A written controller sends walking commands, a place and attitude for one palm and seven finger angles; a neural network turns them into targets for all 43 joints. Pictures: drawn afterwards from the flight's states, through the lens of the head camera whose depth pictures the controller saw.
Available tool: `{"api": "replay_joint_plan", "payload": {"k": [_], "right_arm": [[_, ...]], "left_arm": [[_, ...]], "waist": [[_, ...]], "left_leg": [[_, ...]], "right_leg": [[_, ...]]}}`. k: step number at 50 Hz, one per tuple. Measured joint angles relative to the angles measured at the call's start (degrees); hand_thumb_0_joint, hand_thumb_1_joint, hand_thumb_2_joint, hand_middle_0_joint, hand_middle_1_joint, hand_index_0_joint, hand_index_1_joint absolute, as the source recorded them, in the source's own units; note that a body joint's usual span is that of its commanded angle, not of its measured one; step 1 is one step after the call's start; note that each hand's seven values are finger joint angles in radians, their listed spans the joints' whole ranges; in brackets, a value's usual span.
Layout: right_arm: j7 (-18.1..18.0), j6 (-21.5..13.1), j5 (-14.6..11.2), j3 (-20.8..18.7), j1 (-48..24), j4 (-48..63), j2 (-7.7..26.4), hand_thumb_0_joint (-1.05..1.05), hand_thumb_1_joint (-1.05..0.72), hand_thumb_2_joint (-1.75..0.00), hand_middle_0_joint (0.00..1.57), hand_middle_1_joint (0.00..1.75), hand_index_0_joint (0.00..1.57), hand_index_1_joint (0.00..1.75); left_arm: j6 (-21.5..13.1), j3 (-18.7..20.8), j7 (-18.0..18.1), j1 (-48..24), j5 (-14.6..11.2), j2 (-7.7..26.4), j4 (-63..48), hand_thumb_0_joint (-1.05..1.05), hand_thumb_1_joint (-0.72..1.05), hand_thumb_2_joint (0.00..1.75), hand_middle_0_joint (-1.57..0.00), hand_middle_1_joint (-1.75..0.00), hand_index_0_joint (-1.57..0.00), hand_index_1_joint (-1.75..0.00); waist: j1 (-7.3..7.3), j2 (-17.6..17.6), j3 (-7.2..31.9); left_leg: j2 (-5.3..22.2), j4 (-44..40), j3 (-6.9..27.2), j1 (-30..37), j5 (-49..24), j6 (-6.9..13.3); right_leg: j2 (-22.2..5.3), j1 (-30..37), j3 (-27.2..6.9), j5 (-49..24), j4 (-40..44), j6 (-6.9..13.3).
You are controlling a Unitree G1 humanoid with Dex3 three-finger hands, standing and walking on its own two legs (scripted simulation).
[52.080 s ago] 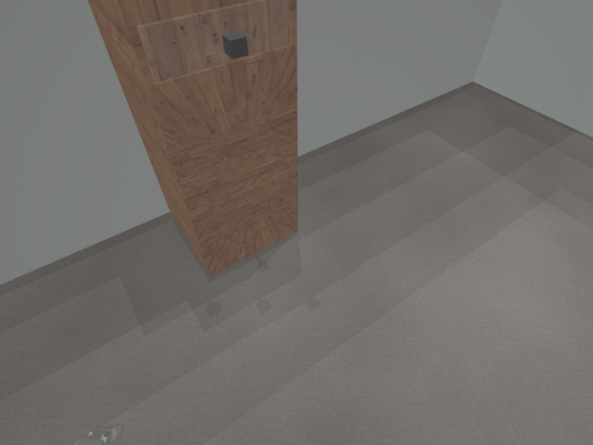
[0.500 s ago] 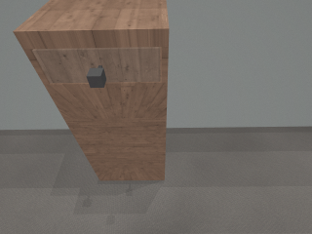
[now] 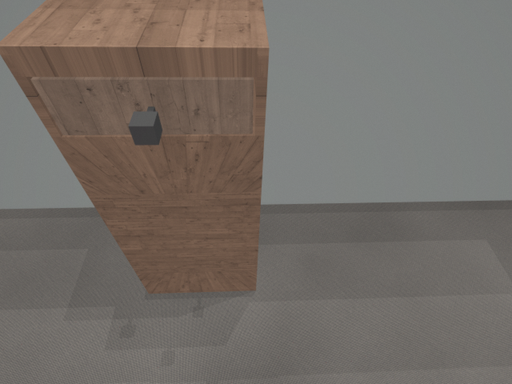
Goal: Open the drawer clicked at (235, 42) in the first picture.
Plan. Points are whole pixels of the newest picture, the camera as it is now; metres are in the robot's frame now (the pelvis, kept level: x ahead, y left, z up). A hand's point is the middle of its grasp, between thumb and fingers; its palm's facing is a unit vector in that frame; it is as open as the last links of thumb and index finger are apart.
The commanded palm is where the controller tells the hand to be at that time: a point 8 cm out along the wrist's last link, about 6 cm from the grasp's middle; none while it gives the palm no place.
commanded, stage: come to a stop and stand still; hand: left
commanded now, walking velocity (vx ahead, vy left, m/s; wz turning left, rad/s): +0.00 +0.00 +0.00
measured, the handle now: (148, 121) +0.52 +0.23 +0.12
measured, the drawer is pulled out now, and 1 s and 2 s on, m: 0.00 0.00 0.00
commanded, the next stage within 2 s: look again from close up in 0.02 s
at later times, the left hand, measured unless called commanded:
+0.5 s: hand out of the picture +0.00 +0.12 -0.18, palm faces +0.02 -0.98 -0.17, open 7.4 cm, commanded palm none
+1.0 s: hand out of the picture +0.02 +0.10 -0.17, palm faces +0.04 -0.98 -0.21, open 7.4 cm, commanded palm none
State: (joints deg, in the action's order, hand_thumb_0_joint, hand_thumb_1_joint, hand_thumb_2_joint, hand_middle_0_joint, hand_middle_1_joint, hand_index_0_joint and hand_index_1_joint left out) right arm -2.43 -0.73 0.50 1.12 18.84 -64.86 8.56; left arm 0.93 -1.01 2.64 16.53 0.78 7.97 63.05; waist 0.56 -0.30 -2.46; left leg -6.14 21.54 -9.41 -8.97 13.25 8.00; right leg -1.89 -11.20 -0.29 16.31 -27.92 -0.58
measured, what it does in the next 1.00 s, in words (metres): shifts its weight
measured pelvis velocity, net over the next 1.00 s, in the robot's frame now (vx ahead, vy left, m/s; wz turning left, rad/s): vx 0.03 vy -0.07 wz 0.02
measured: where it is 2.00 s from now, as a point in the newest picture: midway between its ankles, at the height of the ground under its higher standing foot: outside the picture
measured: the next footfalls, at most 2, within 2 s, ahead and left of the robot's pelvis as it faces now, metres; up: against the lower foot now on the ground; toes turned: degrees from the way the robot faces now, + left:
none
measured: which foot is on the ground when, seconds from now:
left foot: down 0.00-1.00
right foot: down 0.00-1.00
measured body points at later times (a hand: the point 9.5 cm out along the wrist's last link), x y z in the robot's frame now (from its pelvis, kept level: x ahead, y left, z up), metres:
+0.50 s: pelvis +0.02 -0.03 +0.00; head +0.03 -0.03 +0.45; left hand +0.00 +0.17 -0.16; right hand +0.02 -0.25 -0.16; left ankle -0.01 +0.02 -0.74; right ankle -0.01 -0.14 -0.74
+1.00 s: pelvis +0.03 -0.07 +0.00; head +0.05 -0.07 +0.45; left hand +0.02 +0.15 -0.15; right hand +0.03 -0.28 -0.16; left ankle -0.01 +0.02 -0.74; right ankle -0.01 -0.14 -0.74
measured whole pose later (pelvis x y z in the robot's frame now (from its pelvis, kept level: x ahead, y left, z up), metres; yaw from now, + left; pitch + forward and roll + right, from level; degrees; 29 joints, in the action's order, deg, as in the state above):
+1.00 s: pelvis +0.03 -0.07 +0.00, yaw +1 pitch +0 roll +1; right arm -2.3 -1.3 0.3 1.3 15.3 -66.3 8.4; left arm -1.4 -1.1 2.7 16.7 0.7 8.1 63.8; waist -0.2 0.0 -1.6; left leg -2.1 22.0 -6.6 -7.5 15.0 2.7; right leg 2.1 -7.8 2.4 17.4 -24.8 3.6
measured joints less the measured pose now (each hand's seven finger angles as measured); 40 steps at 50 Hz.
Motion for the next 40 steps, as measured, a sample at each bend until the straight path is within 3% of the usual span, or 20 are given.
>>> {"api": "replay_joint_plan", "payload": {"k": [9, 40], "right_arm": [[-0.02, -0.66, -0.03, 0.09, -0.91, -0.83, -1.34, 0.00, -0.91, -0.89, 0.20, 0.30, 0.20, 0.30], [0.05, -0.92, -0.14, 0.19, -3.44, -1.46, -0.27, 0.00, -0.91, -0.90, 0.20, 0.30, 0.20, 0.30]], "left_arm": [[-0.44, -0.02, 0.21, -0.14, 0.02, -0.64, 1.29, 0.00, 0.91, 0.90, -0.20, -0.30, -0.20, -0.30], [-1.92, -0.28, -0.01, 0.60, -0.02, -0.40, 1.40, 0.01, 0.91, 0.90, -0.20, -0.30, -0.20, -0.30]], "waist": [[-0.15, 0.19, 0.46], [-0.65, 0.03, 0.88]], "left_leg": [[0.55, -0.18, 0.47, 0.41, 0.23, -0.67], [3.40, 0.72, 2.23, 1.37, 1.78, -4.21]], "right_leg": [[0.52, 0.67, 0.44, 0.19, 0.61, -0.16], [3.36, 3.13, 2.15, 1.02, 2.59, 3.20]]}}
